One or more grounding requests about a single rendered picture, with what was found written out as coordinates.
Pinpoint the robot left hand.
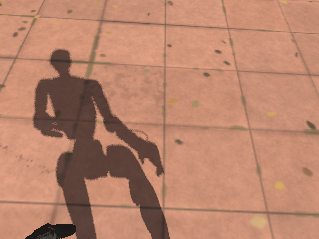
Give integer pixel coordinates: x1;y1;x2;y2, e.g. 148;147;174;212
23;223;77;239

